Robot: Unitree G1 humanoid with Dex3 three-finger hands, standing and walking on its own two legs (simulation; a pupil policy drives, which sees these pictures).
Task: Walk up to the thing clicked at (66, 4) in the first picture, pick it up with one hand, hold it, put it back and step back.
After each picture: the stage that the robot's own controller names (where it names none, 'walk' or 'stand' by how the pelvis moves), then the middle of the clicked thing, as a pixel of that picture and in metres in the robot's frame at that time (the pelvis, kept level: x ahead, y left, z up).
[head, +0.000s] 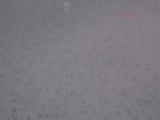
stand; (66, 7) +2.04 +0.20 -0.72
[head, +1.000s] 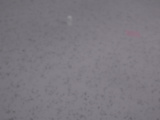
walk; (69, 20) +1.92 +0.11 -0.70
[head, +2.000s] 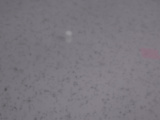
walk; (68, 36) +1.27 +0.07 -0.70
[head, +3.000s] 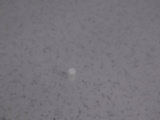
walk; (71, 74) +0.79 +0.05 -0.70
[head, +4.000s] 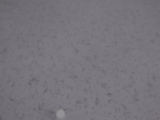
walk; (60, 116) +0.45 +0.10 -0.70
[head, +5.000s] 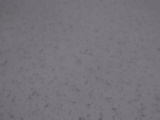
stand; out of the picture +0.34 +0.10 -0.70
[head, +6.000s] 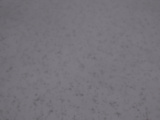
stand; out of the picture +0.32 +0.10 -0.73
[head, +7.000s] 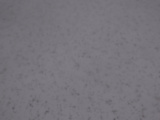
stand; out of the picture +0.31 +0.12 -0.72
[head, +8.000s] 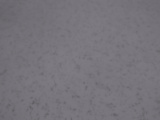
stand; out of the picture +0.29 +0.11 -0.73
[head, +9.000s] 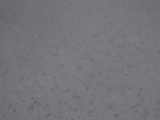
stand; out of the picture +0.29 +0.11 -0.73
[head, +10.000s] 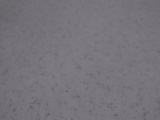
stand; out of the picture +0.30 +0.11 -0.73
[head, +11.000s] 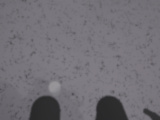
go down; (55, 88) +0.36 +0.11 -0.46
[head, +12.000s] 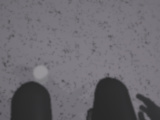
go down; (41, 75) +0.40 +0.13 -0.32
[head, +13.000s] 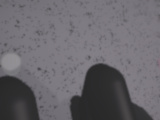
close in; (11, 64) +0.39 +0.15 -0.25
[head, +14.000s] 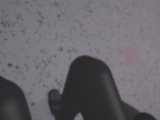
close; out of the picture +0.39 +0.17 -0.23
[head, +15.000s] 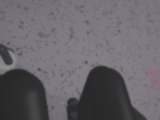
lift; (2, 67) +0.35 +0.20 -0.16
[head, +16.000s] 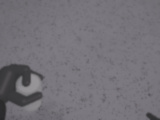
lift; (30, 93) +0.30 +0.17 +0.00
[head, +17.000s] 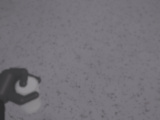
hold; (29, 95) +0.30 +0.18 -0.01
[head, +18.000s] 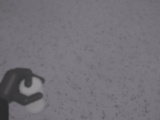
hold; (32, 95) +0.30 +0.17 -0.01
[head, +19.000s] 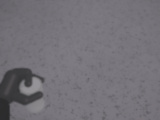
crouch; (33, 95) +0.30 +0.17 -0.01
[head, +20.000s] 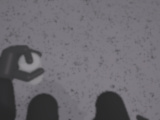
crouch; (32, 69) +0.38 +0.16 -0.10
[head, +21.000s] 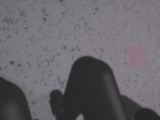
lower; out of the picture +0.41 +0.21 -0.23
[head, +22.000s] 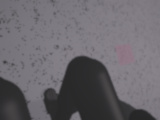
lower; out of the picture +0.41 +0.22 -0.24
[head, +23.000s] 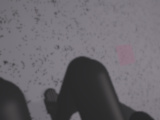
lower; out of the picture +0.41 +0.22 -0.24
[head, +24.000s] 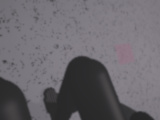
lower; out of the picture +0.42 +0.22 -0.24
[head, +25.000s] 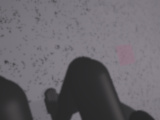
lower; out of the picture +0.41 +0.22 -0.24
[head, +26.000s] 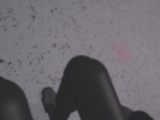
open; out of the picture +0.40 +0.19 -0.24
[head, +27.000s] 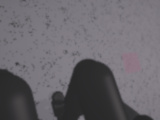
stand; out of the picture +0.40 +0.29 -0.25
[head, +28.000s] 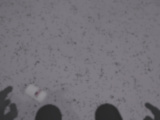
walk; (36, 93) +0.38 +0.24 -0.54
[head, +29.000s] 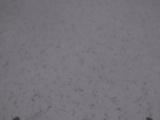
stand; out of the picture +0.32 +0.24 -0.69
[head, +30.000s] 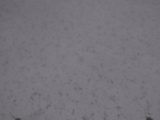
stand; out of the picture +0.30 +0.26 -0.69
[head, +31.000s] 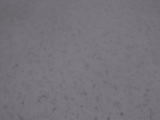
stand; out of the picture +0.29 +0.26 -0.74
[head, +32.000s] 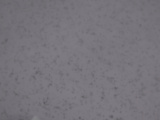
walk; out of the picture +0.31 +0.23 -0.73
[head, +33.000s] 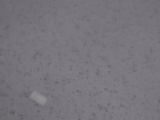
walk; (38, 98) +0.49 +0.28 -0.73
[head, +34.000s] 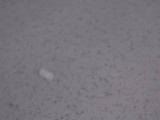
walk; (46, 74) +0.81 +0.38 -0.73
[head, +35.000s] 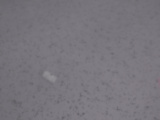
stand; (49, 76) +0.87 +0.30 -0.73
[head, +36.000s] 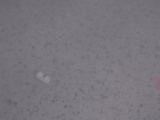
stand; (43, 77) +0.85 +0.35 -0.75
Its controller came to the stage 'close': yes
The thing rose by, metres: 0.69
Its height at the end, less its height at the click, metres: -0.02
